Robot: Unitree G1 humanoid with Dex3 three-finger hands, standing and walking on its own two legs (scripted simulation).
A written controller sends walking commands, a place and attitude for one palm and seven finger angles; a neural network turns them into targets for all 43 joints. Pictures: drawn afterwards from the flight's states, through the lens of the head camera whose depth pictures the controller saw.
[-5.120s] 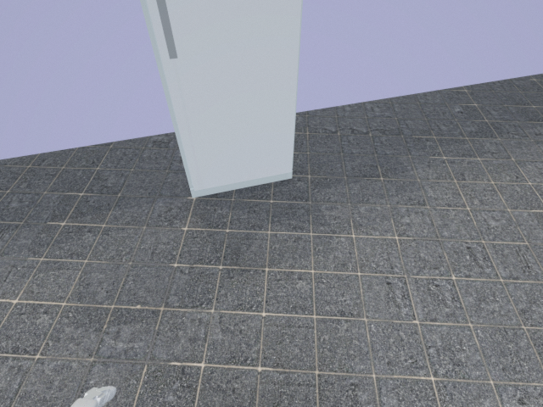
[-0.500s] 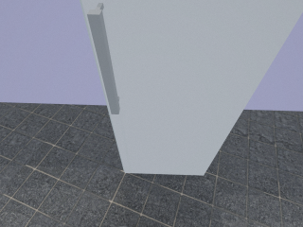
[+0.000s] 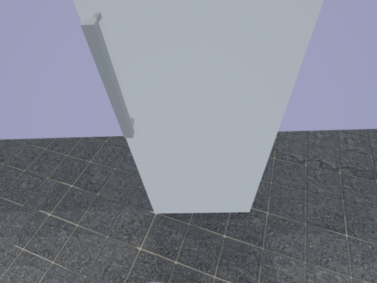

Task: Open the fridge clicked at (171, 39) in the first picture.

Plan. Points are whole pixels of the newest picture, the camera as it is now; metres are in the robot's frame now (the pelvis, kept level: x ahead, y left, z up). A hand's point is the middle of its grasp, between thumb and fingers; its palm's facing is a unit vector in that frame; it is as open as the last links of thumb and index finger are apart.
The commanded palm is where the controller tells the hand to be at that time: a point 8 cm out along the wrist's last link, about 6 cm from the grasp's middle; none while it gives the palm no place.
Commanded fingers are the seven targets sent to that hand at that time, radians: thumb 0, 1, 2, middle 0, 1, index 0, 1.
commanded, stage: come to a stop and stand still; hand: left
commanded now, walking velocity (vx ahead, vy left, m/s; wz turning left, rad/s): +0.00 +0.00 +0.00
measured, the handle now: (115, 84) +0.52 +0.21 +0.15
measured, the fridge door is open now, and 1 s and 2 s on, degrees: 0 0 0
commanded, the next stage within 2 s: look again from close up in 0.78 s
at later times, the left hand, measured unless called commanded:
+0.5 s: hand out of the picture -0.06 +0.16 -0.17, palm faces +0.07 -0.98 -0.18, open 7.4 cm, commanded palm none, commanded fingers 0.00 0.90 0.90 -0.20 -0.30 -0.20 -0.30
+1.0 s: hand out of the picture -0.05 +0.19 -0.18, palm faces +0.05 -0.98 -0.20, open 7.4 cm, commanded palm none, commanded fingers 0.00 0.90 0.90 -0.20 -0.30 -0.20 -0.30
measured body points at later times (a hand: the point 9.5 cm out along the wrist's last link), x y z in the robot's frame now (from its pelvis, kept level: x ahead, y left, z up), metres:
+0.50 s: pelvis -0.05 +0.00 +0.01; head -0.04 -0.01 +0.46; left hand -0.06 +0.22 -0.15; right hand -0.06 -0.21 -0.16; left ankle -0.06 +0.12 -0.74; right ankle +0.00 -0.09 -0.74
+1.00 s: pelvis -0.05 +0.03 +0.00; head -0.07 +0.02 +0.45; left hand -0.05 +0.24 -0.16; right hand -0.05 -0.19 -0.17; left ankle -0.06 +0.12 -0.74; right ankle +0.00 -0.09 -0.74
